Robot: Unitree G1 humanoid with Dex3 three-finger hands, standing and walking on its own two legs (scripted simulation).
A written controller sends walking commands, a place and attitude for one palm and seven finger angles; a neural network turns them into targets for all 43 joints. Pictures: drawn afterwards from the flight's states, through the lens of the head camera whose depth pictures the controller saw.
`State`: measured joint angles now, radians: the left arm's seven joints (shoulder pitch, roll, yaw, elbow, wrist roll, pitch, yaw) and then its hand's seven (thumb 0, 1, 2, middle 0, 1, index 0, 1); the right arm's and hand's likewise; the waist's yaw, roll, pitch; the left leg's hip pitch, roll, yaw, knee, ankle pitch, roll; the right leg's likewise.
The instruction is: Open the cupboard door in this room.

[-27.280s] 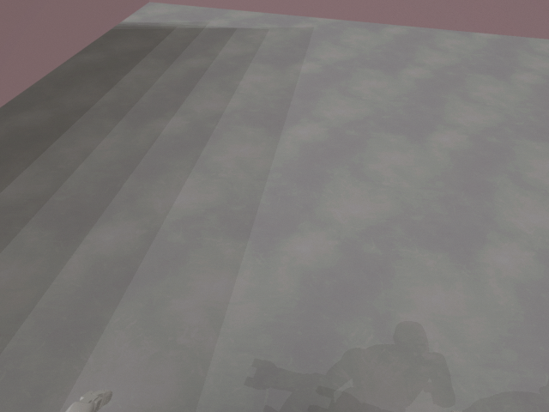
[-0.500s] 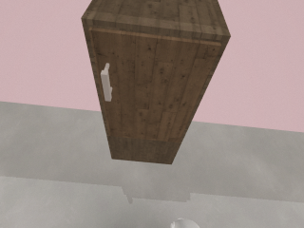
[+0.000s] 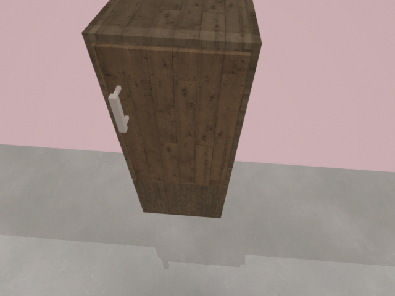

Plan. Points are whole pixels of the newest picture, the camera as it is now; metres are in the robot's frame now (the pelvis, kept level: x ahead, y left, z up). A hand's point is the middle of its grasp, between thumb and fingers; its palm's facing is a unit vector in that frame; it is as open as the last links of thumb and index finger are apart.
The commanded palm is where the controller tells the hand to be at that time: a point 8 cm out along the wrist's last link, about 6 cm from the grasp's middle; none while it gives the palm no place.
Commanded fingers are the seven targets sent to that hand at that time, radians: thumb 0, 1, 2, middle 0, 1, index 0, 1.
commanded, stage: come to a stop and stand still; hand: left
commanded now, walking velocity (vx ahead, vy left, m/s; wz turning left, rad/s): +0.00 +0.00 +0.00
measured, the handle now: (120, 109) +0.57 +0.25 +0.02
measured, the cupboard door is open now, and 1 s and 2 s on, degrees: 0 0 0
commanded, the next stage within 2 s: look again from close up in 0.08 s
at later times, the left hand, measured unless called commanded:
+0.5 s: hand out of the picture -0.01 +0.20 -0.17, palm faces +0.03 -0.98 -0.20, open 7.3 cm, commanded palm none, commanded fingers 0.00 0.90 0.90 -0.20 -0.30 -0.20 -0.30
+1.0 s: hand (97, 241) +0.21 +0.21 +0.00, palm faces +0.17 -0.98 -0.09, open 7.6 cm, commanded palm +0.12 +0.27 -0.05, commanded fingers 0.00 0.60 0.77 -0.22 -0.50 -0.22 -0.50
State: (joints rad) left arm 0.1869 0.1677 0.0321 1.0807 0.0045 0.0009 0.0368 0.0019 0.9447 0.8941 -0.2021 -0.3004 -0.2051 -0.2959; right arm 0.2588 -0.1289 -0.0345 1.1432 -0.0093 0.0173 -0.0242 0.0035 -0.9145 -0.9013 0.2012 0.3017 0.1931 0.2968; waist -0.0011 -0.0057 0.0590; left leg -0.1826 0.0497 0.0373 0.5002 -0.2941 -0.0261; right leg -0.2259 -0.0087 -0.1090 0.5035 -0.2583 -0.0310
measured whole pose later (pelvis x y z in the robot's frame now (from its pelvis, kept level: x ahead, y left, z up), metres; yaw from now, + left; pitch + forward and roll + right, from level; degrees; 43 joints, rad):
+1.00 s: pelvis -0.01 +0.03 -0.02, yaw +0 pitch +4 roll +1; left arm 0.35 0.17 0.10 0.17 -0.17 -0.27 0.01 0.02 0.83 0.85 -0.20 -0.37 -0.20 -0.36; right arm 0.28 -0.26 -0.04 0.76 0.02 -0.30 -0.04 0.02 -0.92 -0.90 0.20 0.30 0.20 0.30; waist -0.03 0.02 -0.08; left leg -0.39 -0.01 0.06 0.67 -0.36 0.02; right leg -0.44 -0.07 -0.07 0.69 -0.32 0.01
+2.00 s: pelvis -0.02 +0.04 -0.06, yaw +0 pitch +10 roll -3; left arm 0.18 0.36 0.36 0.17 -0.36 -0.35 -0.41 0.00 -0.34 0.36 -0.29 -1.10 -0.29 -1.10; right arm 0.27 -0.27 0.02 0.53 0.05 -0.25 -0.06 0.01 -0.91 -0.90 0.20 0.30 0.20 0.30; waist -0.01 0.00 -0.09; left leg -0.69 0.03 0.02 1.00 -0.49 0.03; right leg -0.70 -0.05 -0.10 0.93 -0.41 0.01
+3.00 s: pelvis -0.01 +0.02 -0.04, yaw +0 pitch +9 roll -1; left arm -0.05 0.42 0.44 0.46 -0.36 -0.30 -0.53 -0.01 -0.49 0.30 -0.30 -1.20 -0.30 -1.20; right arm 0.28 -0.28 0.04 0.55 0.04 -0.18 -0.07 0.01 -0.91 -0.90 0.21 0.30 0.20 0.30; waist 0.00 0.02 -0.07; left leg -0.60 0.04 0.02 0.89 -0.45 0.01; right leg -0.63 -0.03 -0.10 0.84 -0.37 -0.01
